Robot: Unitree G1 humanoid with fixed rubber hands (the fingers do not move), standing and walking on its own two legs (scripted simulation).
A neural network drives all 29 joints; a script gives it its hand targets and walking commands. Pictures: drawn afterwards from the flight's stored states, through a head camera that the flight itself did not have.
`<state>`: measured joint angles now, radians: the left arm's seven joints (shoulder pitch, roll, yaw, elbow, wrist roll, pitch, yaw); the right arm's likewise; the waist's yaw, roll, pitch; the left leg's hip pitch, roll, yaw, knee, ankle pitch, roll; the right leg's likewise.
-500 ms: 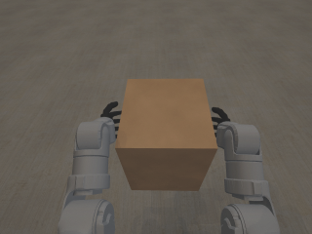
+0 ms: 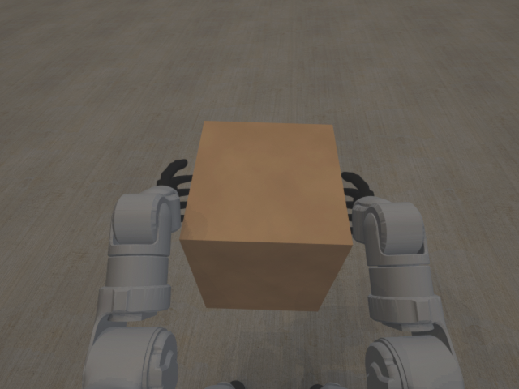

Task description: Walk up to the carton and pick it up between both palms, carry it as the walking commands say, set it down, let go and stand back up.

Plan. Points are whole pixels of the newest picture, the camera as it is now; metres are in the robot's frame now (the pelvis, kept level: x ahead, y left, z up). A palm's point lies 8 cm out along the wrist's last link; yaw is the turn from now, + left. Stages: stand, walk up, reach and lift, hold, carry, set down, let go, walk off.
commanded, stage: carry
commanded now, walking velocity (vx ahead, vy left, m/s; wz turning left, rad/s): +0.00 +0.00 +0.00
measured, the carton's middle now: (264, 222) +0.37 +0.02 +0.07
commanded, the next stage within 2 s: none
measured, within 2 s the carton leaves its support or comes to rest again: neither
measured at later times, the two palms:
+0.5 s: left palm (186, 353) +0.15 +0.10 +0.09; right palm (428, 359) +0.16 -0.18 +0.06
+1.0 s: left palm out of the picture -0.02 -0.06 +0.08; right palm out of the picture -0.02 -0.35 +0.07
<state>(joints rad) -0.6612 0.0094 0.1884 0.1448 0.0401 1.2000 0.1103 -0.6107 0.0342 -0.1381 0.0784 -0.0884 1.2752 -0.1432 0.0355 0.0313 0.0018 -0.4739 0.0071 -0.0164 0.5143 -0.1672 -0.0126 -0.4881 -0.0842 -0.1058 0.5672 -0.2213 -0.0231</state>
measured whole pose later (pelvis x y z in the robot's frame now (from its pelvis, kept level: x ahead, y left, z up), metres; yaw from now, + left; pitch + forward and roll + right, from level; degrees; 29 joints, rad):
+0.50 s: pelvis -0.20 -0.05 -0.02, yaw +1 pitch -2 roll +6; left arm -0.70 0.02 0.25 0.27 0.03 1.21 0.13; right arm -0.74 -0.04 -0.06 0.31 -0.01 1.27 -0.15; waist 0.00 0.00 0.07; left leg -0.74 -0.04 -0.09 1.14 -0.39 -0.07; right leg -0.45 -0.01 -0.19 0.84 -0.38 -0.17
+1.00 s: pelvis -0.31 -0.21 -0.04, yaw +1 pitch -1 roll +3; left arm -0.34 -0.14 0.20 -0.09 0.13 1.11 0.08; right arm -0.33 0.08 -0.08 -0.08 -0.10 1.16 -0.12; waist -0.01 -0.01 -0.12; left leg -0.26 0.14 -0.05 0.94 -0.58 -0.08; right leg -0.63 -0.04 -0.05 0.88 -0.30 -0.03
